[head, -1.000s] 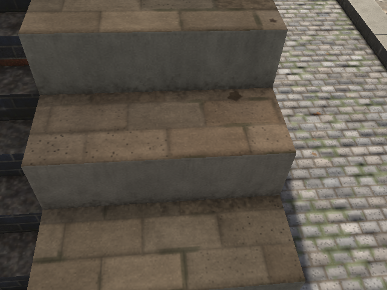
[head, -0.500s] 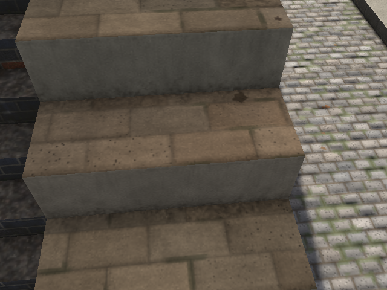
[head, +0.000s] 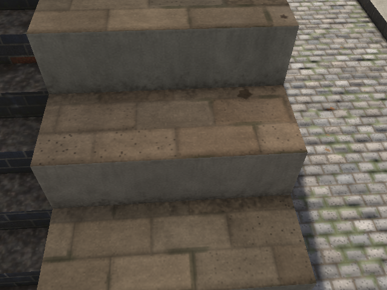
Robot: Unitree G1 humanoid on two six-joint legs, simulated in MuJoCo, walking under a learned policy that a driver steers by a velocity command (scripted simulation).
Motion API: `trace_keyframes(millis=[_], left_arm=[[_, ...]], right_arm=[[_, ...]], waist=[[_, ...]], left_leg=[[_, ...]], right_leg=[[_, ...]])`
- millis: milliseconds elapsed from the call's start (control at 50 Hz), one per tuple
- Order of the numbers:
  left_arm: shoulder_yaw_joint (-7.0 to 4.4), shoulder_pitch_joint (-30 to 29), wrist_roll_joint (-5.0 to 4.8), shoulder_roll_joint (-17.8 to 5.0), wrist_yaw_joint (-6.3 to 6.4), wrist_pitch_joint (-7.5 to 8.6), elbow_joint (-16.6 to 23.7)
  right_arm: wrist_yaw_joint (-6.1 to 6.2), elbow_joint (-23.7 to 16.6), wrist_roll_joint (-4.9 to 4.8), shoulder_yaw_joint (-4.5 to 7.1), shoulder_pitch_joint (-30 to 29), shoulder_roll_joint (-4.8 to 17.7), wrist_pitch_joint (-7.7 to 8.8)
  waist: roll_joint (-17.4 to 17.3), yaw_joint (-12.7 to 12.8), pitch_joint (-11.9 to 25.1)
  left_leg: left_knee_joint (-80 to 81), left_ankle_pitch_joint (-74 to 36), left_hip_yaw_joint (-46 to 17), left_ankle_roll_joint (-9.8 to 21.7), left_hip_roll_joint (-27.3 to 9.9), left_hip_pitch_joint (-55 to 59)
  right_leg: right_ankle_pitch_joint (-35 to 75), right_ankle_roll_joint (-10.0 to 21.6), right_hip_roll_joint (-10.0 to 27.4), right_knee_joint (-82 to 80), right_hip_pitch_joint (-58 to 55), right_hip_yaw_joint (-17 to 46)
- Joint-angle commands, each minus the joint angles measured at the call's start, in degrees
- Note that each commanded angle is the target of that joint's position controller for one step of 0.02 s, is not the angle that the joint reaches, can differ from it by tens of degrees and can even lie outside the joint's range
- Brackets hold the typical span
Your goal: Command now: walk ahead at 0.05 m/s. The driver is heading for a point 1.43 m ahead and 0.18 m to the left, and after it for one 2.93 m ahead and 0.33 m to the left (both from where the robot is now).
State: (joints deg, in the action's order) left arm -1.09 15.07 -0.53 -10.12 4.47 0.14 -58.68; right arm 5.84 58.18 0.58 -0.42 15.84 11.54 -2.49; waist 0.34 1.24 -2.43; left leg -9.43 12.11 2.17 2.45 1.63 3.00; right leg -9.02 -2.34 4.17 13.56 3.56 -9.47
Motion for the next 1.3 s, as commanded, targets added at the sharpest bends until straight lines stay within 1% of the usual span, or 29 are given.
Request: trace_keyframes(millis=[20,40,80,140,160,180,280,340,380,520,540,560,580,620,660,740,760,780,820,840,880,900,920,940,1000,1020,1040,1140,1300], left_arm=[[-0.57,3.70,0.25,-3.98,0.11,0.04,1.19],[-0.80,4.13,-0.30,-4.37,0.08,-0.58,0.90],[-1.00,4.56,-0.12,-4.55,0.40,-1.17,0.88],[-0.95,4.81,0.06,-4.02,0.42,-1.50,0.60],[-0.92,5.08,0.23,-4.10,0.42,-1.45,0.49],[-0.92,4.89,0.05,-4.25,0.43,-1.44,0.31],[-0.77,5.95,0.09,-3.79,0.63,-1.86,-0.56],[-0.68,6.14,0.04,-3.65,0.59,-1.91,-0.77],[-0.48,6.74,0.08,-3.39,0.43,-1.69,-0.97],[-0.14,7.48,-0.05,-2.98,0.34,-1.55,-1.15],[0.20,7.84,-0.01,-1.95,0.28,-1.42,-1.40],[0.42,7.56,0.03,-1.41,0.21,-1.26,-1.48],[0.57,7.03,0.05,-1.23,0.14,-1.07,-1.45],[0.77,6.24,-0.06,-1.27,0.13,-0.67,-1.18],[0.81,5.16,-0.35,-1.48,0.16,-0.39,-0.83],[1.03,4.71,-0.53,-1.34,0.17,0.06,-0.50],[1.15,4.73,-0.32,-0.98,0.22,0.12,-0.27],[1.14,4.67,-0.35,-1.12,0.24,0.27,-0.19],[0.98,4.19,-0.72,-1.05,0.25,0.34,0.19],[0.92,4.14,-0.36,-1.21,0.35,0.81,0.30],[0.99,3.44,-0.58,-1.16,0.19,1.20,0.80],[0.81,3.67,-0.79,-1.53,0.35,1.20,0.89],[0.79,3.03,-1.14,-1.77,0.31,0.78,1.30],[0.74,2.85,-0.97,-1.98,0.36,0.62,1.46],[0.60,1.46,-0.77,-2.44,0.32,0.61,2.51],[0.52,1.22,-0.83,-2.63,0.26,0.65,2.72],[0.59,0.40,-0.60,-2.26,0.16,0.90,3.04],[0.26,-0.65,-0.97,-3.23,-0.07,1.05,3.99],[0.02,-2.65,-0.79,-4.11,-0.45,1.20,4.64]], right_arm=[[0.06,-0.93,-0.17,0.98,4.01,5.33,0.26],[-0.64,-0.61,-0.62,0.97,4.79,5.19,0.60],[-1.06,-0.32,-0.61,0.77,4.54,4.64,0.93],[-1.29,-0.07,-0.45,0.59,4.40,4.26,1.09],[-1.42,0.24,-0.50,0.72,4.68,4.56,1.08],[-1.38,0.49,-0.51,0.93,5.28,4.68,1.52],[-1.73,1.45,-0.65,0.79,5.30,3.62,2.11],[-1.62,2.03,-0.72,0.85,5.72,3.57,2.12],[-1.53,2.45,-0.45,1.06,6.26,3.78,1.94],[-1.48,3.24,-0.59,1.29,6.59,3.58,1.86],[-1.51,3.51,-0.54,1.08,6.88,2.80,1.94],[-1.55,3.61,-0.55,0.93,6.54,2.35,2.01],[-1.59,3.65,-0.57,0.85,6.04,2.22,2.12],[-1.67,3.82,-0.73,0.67,5.51,2.28,2.52],[-1.73,3.69,-1.27,0.42,4.71,2.18,3.06],[-1.81,3.35,-1.55,0.18,3.98,2.51,3.80],[-1.89,2.98,-1.38,-0.12,3.31,2.22,3.56],[-1.84,2.98,-1.32,-0.13,3.86,2.27,3.53],[-1.58,2.46,-1.35,-0.39,3.92,2.14,3.70],[-0.78,2.38,-1.07,-0.03,3.81,3.57,3.49],[-0.36,1.69,-0.98,0.07,3.67,3.91,3.44],[-0.32,1.70,-0.81,0.08,3.75,4.07,3.41],[-0.98,1.14,-1.17,-0.34,3.15,2.46,3.70],[-1.28,1.15,-1.19,-0.40,3.05,2.58,3.96],[-1.59,0.42,-1.15,-0.45,1.81,3.39,4.32],[-1.59,0.24,-1.12,-0.43,1.63,3.69,4.37],[-1.60,-0.01,-0.91,-0.45,1.39,3.78,4.36],[-1.37,-1.07,-0.88,-0.38,0.55,4.62,4.40],[-1.46,-2.35,-0.52,-0.41,-0.67,4.80,4.38]], waist=[[1.62,-0.08,-0.73],[1.49,-0.56,-0.90],[-0.68,-0.39,-1.17],[-0.69,-0.43,-1.65],[-0.50,-0.52,-1.85],[0.33,-0.86,-1.52],[-0.69,-0.59,-2.82],[-0.69,-0.62,-3.01],[-0.21,-0.88,-3.26],[0.04,-0.92,-3.07],[0.08,-0.98,-2.40],[0.20,-0.96,-3.11],[0.31,-0.97,-3.95],[0.20,-0.99,-4.79],[0.03,-0.83,-4.58],[-0.03,-0.94,-3.29],[-0.70,-0.75,-3.49],[-0.48,-1.07,-2.84],[-0.71,-1.20,-1.79],[-0.86,-0.75,-0.97],[0.52,-0.89,-0.32],[-1.02,-0.74,0.82],[-0.23,-1.12,0.62],[-0.66,-1.08,0.98],[-0.28,-1.05,1.00],[-0.31,-1.03,1.46],[-0.27,-1.17,-0.07],[-0.43,-0.94,2.30],[-0.58,-0.89,3.00]], left_leg=[[-1.30,-23.99,-4.92,0.12,-9.78,1.56],[-1.28,-23.67,-4.72,-0.44,-9.58,1.39],[-1.27,-22.91,-4.73,-0.55,-9.42,0.62],[-1.14,-21.18,-4.99,-0.55,-9.34,-0.07],[-0.95,-19.82,-5.11,-0.37,-9.20,-0.24],[-0.41,-17.30,-5.25,-0.18,-9.30,-0.68],[0.12,-14.76,-5.72,0.05,-9.14,-2.14],[0.10,-13.81,-5.91,0.20,-9.07,-2.36],[0.13,-12.14,-6.01,0.39,-8.72,-2.09],[-0.01,-12.19,-6.07,0.56,-8.55,-2.34],[1.13,-9.12,-6.36,0.53,-8.49,-1.92],[2.11,-5.64,-6.67,0.60,-8.32,-2.32],[2.81,-2.87,-6.88,0.76,-8.15,-2.84],[3.18,-1.63,-6.97,1.02,-7.96,-3.28],[2.91,-3.50,-6.87,1.12,-8.01,-3.33],[1.89,-8.44,-6.29,1.29,-7.70,-2.01],[1.27,-12.13,-5.98,1.09,-7.45,-1.28],[0.90,-14.77,-5.79,0.91,-7.49,-0.45],[0.34,-18.93,-5.47,0.44,-7.53,0.93],[-0.21,-19.95,-5.56,1.00,-7.67,1.73],[-0.68,-23.11,-5.49,0.98,-7.82,2.86],[-0.71,-24.26,-4.95,1.26,-7.26,2.75],[-0.50,-25.65,-4.73,0.64,-7.28,2.47],[-0.28,-26.73,-4.79,0.47,-7.34,2.68],[-0.50,-30.36,-4.88,-0.06,-7.52,3.43],[-0.60,-31.53,-4.89,-0.22,-7.62,3.85],[-0.78,-33.06,-4.67,-0.35,-7.30,3.51],[-1.15,-36.32,-4.79,-0.54,-7.61,5.23],[-1.00,-36.68,-5.13,-0.70,-7.75,5.36]], right_leg=[[12.33,1.24,6.08,-1.67,3.82,3.38],[11.44,1.68,5.81,-0.97,3.22,3.81],[9.54,1.90,5.95,-1.01,3.50,3.93],[8.38,1.94,5.91,-1.18,3.96,4.14],[8.72,1.98,5.99,-1.30,4.04,4.29],[8.91,2.00,5.97,-1.06,3.83,4.42],[7.39,2.28,5.92,-1.19,4.20,4.71],[7.06,2.36,5.86,-1.13,4.63,4.67],[7.17,2.38,5.75,-1.05,5.29,4.54],[7.66,2.48,5.66,-0.91,4.90,4.70],[5.62,2.43,5.53,-1.65,4.43,4.75],[3.71,2.48,5.36,-2.33,4.52,4.90],[2.46,2.61,5.19,-2.73,4.73,5.01],[2.12,2.99,5.02,-2.86,4.86,5.10],[3.31,3.39,4.89,-2.54,4.24,5.18],[6.46,3.74,4.65,-1.62,3.21,5.03],[8.58,3.77,4.70,-1.73,3.28,5.02],[10.13,3.86,4.67,-1.40,2.94,4.88],[12.29,3.75,4.47,-0.77,2.44,4.64],[13.04,3.44,4.62,-1.17,3.13,4.10],[15.24,3.21,4.33,-0.68,3.04,3.82],[15.24,3.23,4.30,-0.71,1.56,3.85],[15.91,3.40,4.13,-0.06,0.30,4.18],[16.23,3.35,4.33,0.00,-0.03,4.24],[18.04,3.16,4.45,0.50,-0.16,4.14],[18.35,3.10,4.47,0.68,-0.35,4.10],[19.35,3.32,4.29,0.91,0.61,3.65],[19.31,3.17,4.41,1.28,-0.31,3.39],[19.67,2.90,4.64,0.90,-0.89,3.52]])
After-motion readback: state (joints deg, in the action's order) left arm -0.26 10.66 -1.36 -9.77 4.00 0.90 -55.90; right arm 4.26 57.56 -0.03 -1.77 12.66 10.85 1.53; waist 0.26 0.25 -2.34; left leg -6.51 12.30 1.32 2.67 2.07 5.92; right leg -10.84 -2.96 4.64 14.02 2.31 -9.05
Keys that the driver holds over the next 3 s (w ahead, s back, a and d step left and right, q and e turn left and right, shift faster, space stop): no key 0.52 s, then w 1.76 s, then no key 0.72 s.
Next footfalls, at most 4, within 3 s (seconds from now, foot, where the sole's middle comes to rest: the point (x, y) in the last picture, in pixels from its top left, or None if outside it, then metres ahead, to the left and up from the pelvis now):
none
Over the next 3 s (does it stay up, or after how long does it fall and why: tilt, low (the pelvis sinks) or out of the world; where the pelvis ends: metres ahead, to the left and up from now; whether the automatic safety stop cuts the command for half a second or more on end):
stays up -0.01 0.00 0.00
